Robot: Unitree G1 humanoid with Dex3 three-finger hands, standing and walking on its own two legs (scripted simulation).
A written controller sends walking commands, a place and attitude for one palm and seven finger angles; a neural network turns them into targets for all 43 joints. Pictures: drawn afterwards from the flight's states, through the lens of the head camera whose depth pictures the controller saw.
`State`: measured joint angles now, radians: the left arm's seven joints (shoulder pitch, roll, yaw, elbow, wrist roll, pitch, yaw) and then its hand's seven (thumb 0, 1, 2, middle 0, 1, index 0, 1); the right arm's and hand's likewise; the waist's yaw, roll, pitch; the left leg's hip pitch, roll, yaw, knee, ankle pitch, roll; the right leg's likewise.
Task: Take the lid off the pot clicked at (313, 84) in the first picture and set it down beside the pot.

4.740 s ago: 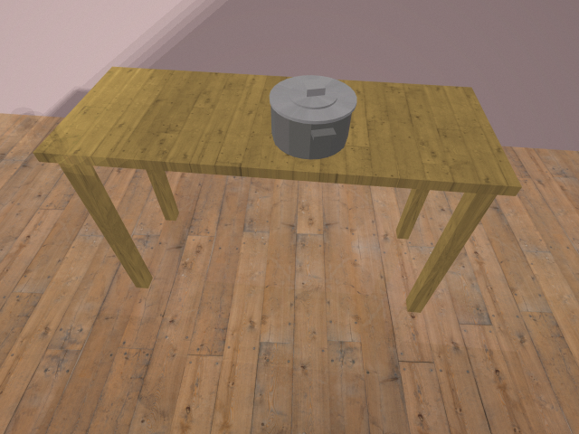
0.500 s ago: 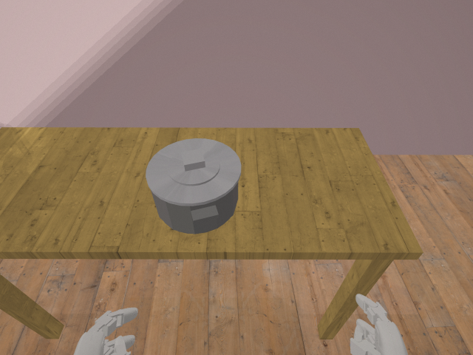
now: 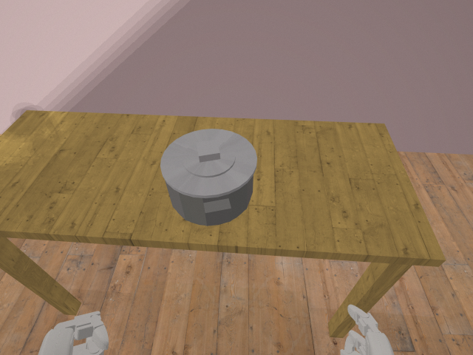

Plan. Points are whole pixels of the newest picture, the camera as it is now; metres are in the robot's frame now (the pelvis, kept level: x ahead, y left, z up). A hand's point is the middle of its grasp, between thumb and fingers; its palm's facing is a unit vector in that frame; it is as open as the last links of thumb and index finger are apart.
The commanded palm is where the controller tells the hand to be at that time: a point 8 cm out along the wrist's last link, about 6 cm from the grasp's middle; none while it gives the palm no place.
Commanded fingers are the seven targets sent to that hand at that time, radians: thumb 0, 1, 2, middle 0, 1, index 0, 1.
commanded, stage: raise the hand higher, near the body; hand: left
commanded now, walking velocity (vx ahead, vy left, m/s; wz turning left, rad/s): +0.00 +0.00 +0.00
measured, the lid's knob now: (208, 150) +0.50 +0.11 +0.07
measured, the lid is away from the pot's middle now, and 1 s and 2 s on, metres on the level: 0.00 0.00 0.00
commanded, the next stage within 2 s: reach forward and open the fingers in 0.72 s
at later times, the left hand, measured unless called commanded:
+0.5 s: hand (84, 311) +0.16 +0.24 +0.05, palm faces +0.27 -0.89 -0.37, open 3.1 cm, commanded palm +0.12 +0.28 +0.09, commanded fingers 0.00 0.90 0.90 -1.30 -1.50 -1.30 -1.50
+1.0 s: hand (63, 276) +0.19 +0.27 +0.09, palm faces +0.02 -0.25 -0.97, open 2.9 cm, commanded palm +0.17 +0.27 +0.15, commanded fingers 0.00 0.60 1.03 -1.18 -1.15 -1.18 -1.15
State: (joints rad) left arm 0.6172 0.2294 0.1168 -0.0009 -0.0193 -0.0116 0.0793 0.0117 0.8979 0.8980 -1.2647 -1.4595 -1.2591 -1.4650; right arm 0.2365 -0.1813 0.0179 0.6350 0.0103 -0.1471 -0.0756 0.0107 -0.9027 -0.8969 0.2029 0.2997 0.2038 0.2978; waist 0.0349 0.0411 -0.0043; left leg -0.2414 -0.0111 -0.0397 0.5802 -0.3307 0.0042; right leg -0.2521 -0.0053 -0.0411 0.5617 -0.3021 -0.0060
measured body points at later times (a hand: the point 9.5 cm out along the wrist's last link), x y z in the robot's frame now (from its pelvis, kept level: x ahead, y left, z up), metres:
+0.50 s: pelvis +0.01 +0.01 +0.00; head +0.01 +0.00 +0.45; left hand +0.14 +0.28 +0.08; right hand +0.22 -0.19 -0.06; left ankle -0.01 +0.12 -0.73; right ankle +0.00 -0.12 -0.73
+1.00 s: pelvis +0.01 +0.01 +0.00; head +0.02 -0.02 +0.45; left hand +0.19 +0.28 +0.15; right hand +0.21 -0.21 -0.09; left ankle -0.01 +0.12 -0.73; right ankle +0.00 -0.12 -0.73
